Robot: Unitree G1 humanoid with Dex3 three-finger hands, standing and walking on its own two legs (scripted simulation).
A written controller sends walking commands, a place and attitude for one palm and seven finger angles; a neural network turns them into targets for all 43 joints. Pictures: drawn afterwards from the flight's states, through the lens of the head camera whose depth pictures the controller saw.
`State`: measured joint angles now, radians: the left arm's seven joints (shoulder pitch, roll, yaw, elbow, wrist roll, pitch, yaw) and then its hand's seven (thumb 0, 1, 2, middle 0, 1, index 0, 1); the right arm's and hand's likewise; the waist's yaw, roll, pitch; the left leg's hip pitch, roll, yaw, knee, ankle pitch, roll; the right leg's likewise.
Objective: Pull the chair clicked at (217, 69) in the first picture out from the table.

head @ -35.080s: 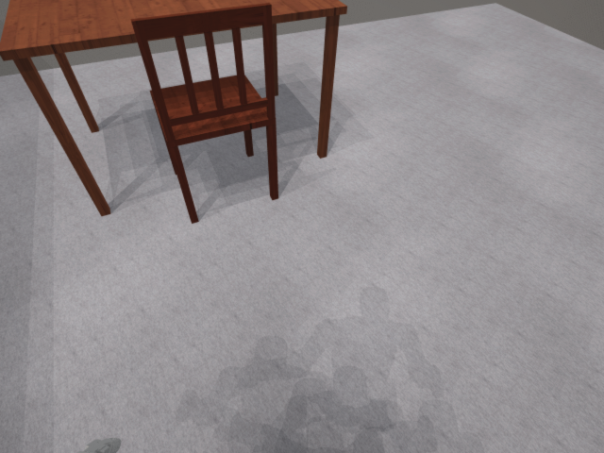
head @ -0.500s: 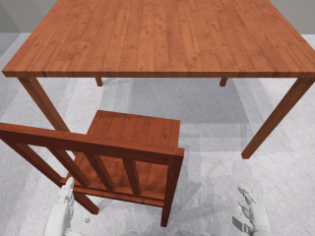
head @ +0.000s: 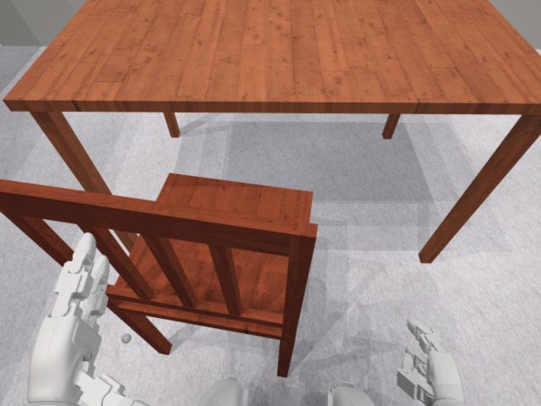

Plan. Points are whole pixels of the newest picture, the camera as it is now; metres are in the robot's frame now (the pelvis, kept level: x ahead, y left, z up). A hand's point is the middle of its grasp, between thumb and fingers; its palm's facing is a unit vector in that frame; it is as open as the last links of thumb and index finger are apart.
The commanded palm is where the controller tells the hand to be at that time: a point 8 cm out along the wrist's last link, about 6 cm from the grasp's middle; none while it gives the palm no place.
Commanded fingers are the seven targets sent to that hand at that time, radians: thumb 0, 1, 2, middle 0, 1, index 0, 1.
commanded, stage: draw the hand back to the body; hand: left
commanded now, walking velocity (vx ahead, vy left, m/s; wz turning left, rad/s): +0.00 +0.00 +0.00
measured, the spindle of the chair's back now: (175, 273) +0.32 +0.19 -0.02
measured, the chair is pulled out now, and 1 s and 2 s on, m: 0.17 0.17 0.17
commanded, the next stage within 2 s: step back with the hand held close in 1.28 s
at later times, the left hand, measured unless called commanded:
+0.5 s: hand (52, 312) +0.19 +0.24 +0.15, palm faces +0.37 -0.84 -0.39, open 15.0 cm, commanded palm +0.15 +0.28 +0.19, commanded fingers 0.00 0.21 0.57 -0.10 -0.16 -0.10 -0.16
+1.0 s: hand out of the picture +0.24 +0.27 +0.25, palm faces +0.51 -0.76 -0.41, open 8.3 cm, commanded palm +0.19 +0.31 +0.26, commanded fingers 0.00 0.90 0.90 -0.20 -0.30 -0.20 -0.30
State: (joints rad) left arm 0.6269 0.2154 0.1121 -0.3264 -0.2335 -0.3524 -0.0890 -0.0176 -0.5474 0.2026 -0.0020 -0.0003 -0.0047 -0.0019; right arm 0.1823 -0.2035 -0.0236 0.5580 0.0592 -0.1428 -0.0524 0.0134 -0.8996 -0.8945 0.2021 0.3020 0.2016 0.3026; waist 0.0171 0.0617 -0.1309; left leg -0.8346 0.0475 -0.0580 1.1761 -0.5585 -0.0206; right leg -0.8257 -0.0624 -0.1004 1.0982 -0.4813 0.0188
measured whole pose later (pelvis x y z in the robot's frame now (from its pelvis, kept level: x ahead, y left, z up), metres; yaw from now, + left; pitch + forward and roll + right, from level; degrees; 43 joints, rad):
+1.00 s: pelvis +0.05 +0.01 +0.08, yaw +0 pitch -2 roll -1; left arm 0.47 0.34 0.35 -0.44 -0.07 -0.03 0.16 0.00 0.74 0.83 -0.19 -0.27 -0.19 -0.27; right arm 0.17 -0.24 0.01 0.65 0.02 -0.08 -0.08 0.01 -0.90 -0.89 0.20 0.30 0.20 0.30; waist 0.08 0.09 0.01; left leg -0.13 0.03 0.00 0.51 -0.34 0.00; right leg -0.14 -0.06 -0.08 0.46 -0.27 0.04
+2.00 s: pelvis -0.02 +0.01 +0.07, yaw -2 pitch +1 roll +0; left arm 0.59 0.38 0.39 -0.51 -0.08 -0.09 0.17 0.01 0.88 0.90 -0.21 -0.30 -0.22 -0.30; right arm 0.15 -0.25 -0.03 0.60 0.04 -0.01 -0.10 0.01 -0.90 -0.89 0.20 0.30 0.20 0.30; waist 0.03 0.09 0.05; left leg -0.37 0.03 0.03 0.61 -0.27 0.00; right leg -0.39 -0.06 -0.05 0.56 -0.20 0.03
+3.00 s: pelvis -0.06 -0.01 +0.08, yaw +0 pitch +3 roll -1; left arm 0.58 0.41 0.41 -0.61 -0.06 -0.21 0.14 0.01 0.88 0.90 -0.21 -0.30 -0.22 -0.30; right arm 0.14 -0.19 -0.04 0.66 0.01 -0.09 -0.06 0.01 -0.90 -0.89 0.20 0.30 0.20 0.30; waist 0.02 0.03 0.05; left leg -0.52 0.00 -0.05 0.93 -0.42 -0.02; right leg -0.34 0.00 -0.05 0.52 -0.23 -0.01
